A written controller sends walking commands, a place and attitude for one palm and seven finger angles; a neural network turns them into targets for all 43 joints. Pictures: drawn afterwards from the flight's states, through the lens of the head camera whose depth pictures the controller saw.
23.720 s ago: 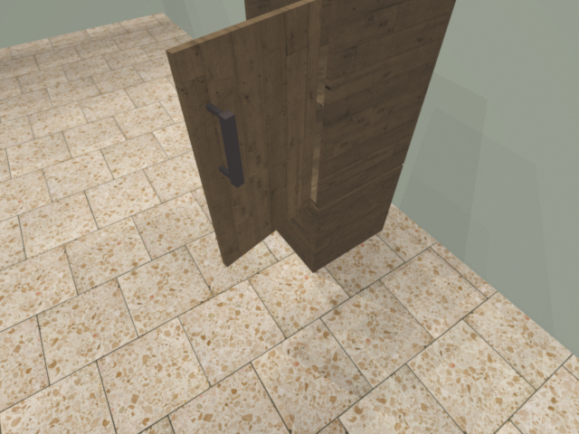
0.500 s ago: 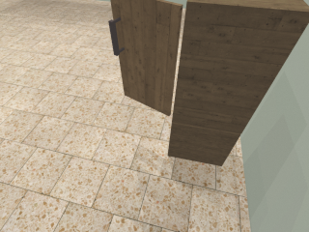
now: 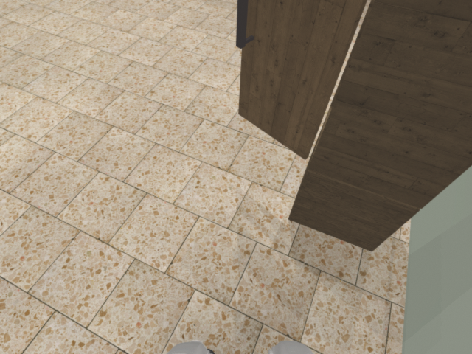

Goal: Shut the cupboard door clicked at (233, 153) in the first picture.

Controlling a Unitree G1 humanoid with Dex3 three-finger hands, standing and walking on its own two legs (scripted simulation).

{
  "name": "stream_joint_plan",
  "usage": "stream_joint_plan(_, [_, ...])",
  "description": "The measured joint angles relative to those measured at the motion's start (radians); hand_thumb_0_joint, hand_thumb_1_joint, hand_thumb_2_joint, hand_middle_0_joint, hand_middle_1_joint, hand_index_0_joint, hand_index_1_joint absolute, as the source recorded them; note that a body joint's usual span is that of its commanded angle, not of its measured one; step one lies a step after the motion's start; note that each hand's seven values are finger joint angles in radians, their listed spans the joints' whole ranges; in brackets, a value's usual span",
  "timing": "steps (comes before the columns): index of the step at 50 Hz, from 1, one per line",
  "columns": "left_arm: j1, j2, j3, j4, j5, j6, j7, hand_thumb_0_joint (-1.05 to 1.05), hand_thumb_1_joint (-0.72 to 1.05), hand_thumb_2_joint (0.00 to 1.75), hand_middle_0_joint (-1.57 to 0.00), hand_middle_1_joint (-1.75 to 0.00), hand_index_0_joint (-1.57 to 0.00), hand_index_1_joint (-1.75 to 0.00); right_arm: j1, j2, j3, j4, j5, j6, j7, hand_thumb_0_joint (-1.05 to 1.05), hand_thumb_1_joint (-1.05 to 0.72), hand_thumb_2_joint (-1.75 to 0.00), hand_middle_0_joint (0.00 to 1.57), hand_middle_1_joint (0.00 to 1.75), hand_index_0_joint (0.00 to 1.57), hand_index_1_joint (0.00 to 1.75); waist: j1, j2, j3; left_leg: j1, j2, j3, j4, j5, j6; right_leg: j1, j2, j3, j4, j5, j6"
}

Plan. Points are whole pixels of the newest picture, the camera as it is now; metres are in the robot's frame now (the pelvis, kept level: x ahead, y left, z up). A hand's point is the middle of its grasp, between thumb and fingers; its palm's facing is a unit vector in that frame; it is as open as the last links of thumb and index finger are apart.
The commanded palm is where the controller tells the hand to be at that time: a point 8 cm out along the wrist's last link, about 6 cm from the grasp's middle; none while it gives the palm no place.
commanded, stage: walk to a spot facing it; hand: left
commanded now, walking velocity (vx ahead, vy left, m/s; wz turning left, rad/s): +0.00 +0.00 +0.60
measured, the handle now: (247, 16) +0.94 +0.00 +0.08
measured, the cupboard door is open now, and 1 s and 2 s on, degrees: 69 69 69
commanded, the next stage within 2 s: none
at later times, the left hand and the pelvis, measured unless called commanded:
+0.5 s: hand out of the picture +0.01 +0.14 -0.14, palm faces +0.31 -0.90 -0.31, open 7.4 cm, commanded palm none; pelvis +0.01 -0.07 +0.02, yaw +20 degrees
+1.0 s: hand out of the picture -0.03 +0.18 -0.14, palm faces +0.59 -0.76 -0.26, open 7.4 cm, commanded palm none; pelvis +0.03 -0.05 +0.01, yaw +37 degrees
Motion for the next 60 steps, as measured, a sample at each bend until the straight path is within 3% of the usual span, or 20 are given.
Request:
stream_joint_plan(7, [-0.082,0.028,0.003,-0.086,0.003,-0.019,-0.008,0.0,0.91,0.9,-0.19,-0.3,-0.2,-0.3,-0.01,-0.013,-0.005,-0.021,-0.001,0.003,0.004,0.0,-0.9,-0.9,0.21,0.3,0.21,0.29,-0.002,0.035,-0.018,0.004,-0.01,-0.104,-0.142,0.108,-0.019,-0.053,0.014,0.059,-0.153,0.086,0.027])
stream_joint_plan(13, [-0.093,0.024,-0.012,-0.123,-0.002,-0.026,-0.008,0.0,0.91,0.9,-0.19,-0.3,-0.2,-0.3,-0.017,-0.033,-0.03,-0.047,0.003,0.023,0.012,0.0,-0.9,-0.9,0.21,0.3,0.21,0.3,-0.01,0.053,-0.04,-0.034,-0.033,-0.194,-0.121,0.117,-0.062,0.074,0.053,0.057,-0.453,0.139,0.024])
stream_joint_plan(14, [-0.08,0.027,-0.015,-0.133,0.0,-0.033,-0.009,0.0,0.91,0.9,-0.19,-0.3,-0.2,-0.3,-0.014,-0.034,-0.035,-0.052,0.007,0.028,0.014,0.0,-0.9,-0.9,0.21,0.3,0.21,0.3,-0.004,0.042,-0.053,-0.055,-0.049,-0.197,-0.09,0.096,-0.069,0.112,0.045,0.059,-0.545,0.161,0.01])
stream_joint_plan(17, [-0.051,-0.001,-0.028,-0.121,0.011,-0.035,-0.001,0.0,0.91,0.9,-0.2,-0.3,-0.2,-0.3,-0.037,-0.062,-0.057,-0.052,0.01,0.039,0.018,0.01,-0.9,-0.9,0.2,0.3,0.2,0.29,0.002,0.071,-0.042,-0.155,-0.063,-0.169,0.219,-0.144,-0.085,0.122,0.04,0.023,-0.535,0.195,-0.022])
stream_joint_plan(20, [-0.008,-0.021,-0.035,-0.102,0.008,-0.031,0.003,0.0,0.91,0.9,-0.2,-0.3,-0.2,-0.3,-0.045,-0.075,-0.064,-0.062,0.008,0.041,0.029,0.01,-0.91,-0.9,0.2,0.3,0.2,0.29,-0.002,0.071,-0.036,-0.214,-0.043,-0.097,0.487,-0.158,-0.102,0.16,0.016,-0.01,-0.57,0.198,-0.029])
stream_joint_plan(22, [0.013,-0.025,-0.036,-0.093,0.007,-0.033,0.005,0.0,0.91,0.9,-0.2,-0.3,-0.2,-0.3,-0.048,-0.072,-0.06,-0.071,0.012,0.04,0.035,0.01,-0.91,-0.9,0.2,0.3,0.2,0.29,-0.008,0.056,-0.028,-0.209,-0.016,-0.062,0.535,-0.147,-0.115,0.18,-0.002,-0.035,-0.588,0.201,-0.031])
stream_joint_plan(25, [0.034,-0.028,-0.036,-0.089,0.006,-0.043,0.005,0.01,0.91,0.9,-0.2,-0.3,-0.2,-0.3,-0.056,-0.062,-0.049,-0.075,0.015,0.046,0.04,0.0,-0.91,-0.9,0.2,0.3,0.2,0.29,-0.004,0.032,-0.013,-0.163,0.017,-0.031,0.475,-0.156,-0.123,0.199,-0.025,-0.079,-0.598,0.195,-0.032])
stream_joint_plan(31, [0.067,-0.019,-0.029,-0.088,0.012,-0.05,0.0,0.0,0.91,0.9,-0.2,-0.3,-0.2,-0.3,-0.107,-0.044,-0.027,-0.076,0.02,0.05,0.043,0.01,-0.91,-0.9,0.2,0.3,0.2,0.29,0.036,-0.002,0.016,-0.037,0.043,0.017,0.21,-0.19,-0.108,0.199,-0.061,-0.162,-0.551,0.154,-0.019])
stream_joint_plan(34, [0.09,0.001,-0.019,-0.078,0.008,-0.045,-0.003,0.0,0.91,0.9,-0.2,-0.3,-0.2,-0.3,-0.129,-0.038,-0.016,-0.095,0.02,0.032,0.044,0.01,-0.91,-0.9,0.2,0.3,0.2,0.29,0.047,-0.022,0.014,0.048,0.033,0.045,0.022,-0.087,-0.09,0.177,-0.086,-0.199,-0.476,0.108,0.0])
stream_joint_plan(35, [0.099,0.009,-0.015,-0.074,0.004,-0.04,-0.004,0.0,0.91,0.9,-0.2,-0.3,-0.2,-0.3,-0.133,-0.039,-0.014,-0.103,0.017,0.02,0.045,0.01,-0.91,-0.9,0.2,0.3,0.2,0.29,0.048,-0.025,0.007,0.066,0.03,0.044,-0.023,-0.04,-0.055,0.148,-0.096,-0.2,-0.414,0.089,0.008])
stream_joint_plan(36, [0.093,0.021,-0.012,-0.065,0.001,-0.03,-0.004,0.0,0.91,0.9,-0.2,-0.3,-0.2,-0.3,-0.14,-0.033,-0.013,-0.107,0.017,0.01,0.042,0.01,-0.91,-0.9,0.2,0.3,0.2,0.29,0.05,-0.04,0.012,0.056,0.018,0.04,-0.004,-0.051,-0.03,0.109,-0.101,-0.164,-0.319,0.029,0.02])
stream_joint_plan(38, [0.079,0.037,-0.008,-0.055,0.001,-0.002,0.0,0.01,0.91,0.9,-0.2,-0.3,-0.2,-0.3,-0.145,-0.025,-0.005,-0.113,0.016,0.0,0.035,0.01,-0.91,-0.9,0.2,0.3,0.2,0.29,0.057,-0.049,0.016,0.057,0.011,0.025,0.011,-0.08,-0.014,0.034,-0.076,-0.084,-0.141,-0.046,0.03])
stream_joint_plan(42, [0.044,0.044,-0.001,-0.058,0.001,0.012,-0.008,0.01,0.91,0.9,-0.2,-0.3,-0.2,-0.3,-0.116,-0.021,0.006,-0.118,0.009,-0.005,0.013,0.0,-0.9,-0.9,0.2,0.3,0.2,0.29,0.049,-0.024,-0.002,0.088,0.011,-0.029,-0.059,-0.047,-0.022,-0.062,-0.044,-0.012,0.008,0.033,0.049])
stream_joint_plan(46, [0.012,0.045,-0.002,-0.081,0.004,-0.004,-0.027,0.01,0.91,0.9,-0.19,-0.3,-0.2,-0.3,-0.07,-0.018,0.012,-0.101,0.007,-0.009,0.014,0.0,-0.9,-0.9,0.2,0.3,0.21,0.29,0.042,-0.006,-0.028,0.121,0.006,-0.071,-0.121,-0.015,-0.025,-0.085,-0.037,0.024,-0.051,0.105,0.056])
stream_joint_plan(51, [-0.023,0.039,-0.008,-0.102,0.006,-0.019,-0.046,0.01,0.91,0.9,-0.19,-0.3,-0.2,-0.3,-0.003,-0.018,0.007,-0.073,0.001,-0.009,0.023,0.0,-0.9,-0.9,0.21,0.3,0.21,0.3,0.016,0.015,-0.058,0.139,0.001,-0.118,-0.138,-0.021,-0.038,-0.041,-0.019,0.022,-0.275,0.121,0.054])
stream_joint_plan(55, [-0.029,0.033,-0.016,-0.123,0.007,-0.052,-0.054,0.01,0.91,0.9,-0.19,-0.3,-0.2,-0.3,0.053,-0.026,-0.007,-0.049,0.007,-0.002,0.022,0.0,-0.9,-0.9,0.21,0.3,0.21,0.3,-0.002,0.033,-0.078,0.112,-0.01,-0.159,-0.045,-0.094,-0.054,0.065,0.017,-0.003,-0.517,0.184,0.035])
stream_joint_plan(57, [-0.029,0.013,-0.024,-0.125,0.012,-0.073,-0.046,0.01,0.91,0.9,-0.2,-0.3,-0.2,-0.3,0.065,-0.038,-0.019,-0.022,0.013,0.007,0.02,0.01,-0.9,-0.9,0.21,0.3,0.21,0.3,-0.002,0.055,-0.076,0.037,-0.015,-0.152,0.166,-0.231,-0.049,0.078,0.015,-0.036,-0.5,0.223,-0.013])
stream_joint_plan(60, [0.013,-0.015,-0.03,-0.116,0.009,-0.086,-0.033,0.0,0.91,0.9,-0.2,-0.3,-0.2,-0.3,0.072,-0.049,-0.032,0.002,0.003,0.017,0.032,0.01,-0.9,-0.9,0.2,0.3,0.2,0.29,0.003,0.056,-0.089,-0.098,-0.008,-0.084,0.478,-0.197,-0.054,0.141,-0.008,-0.077,-0.548,0.208,-0.034])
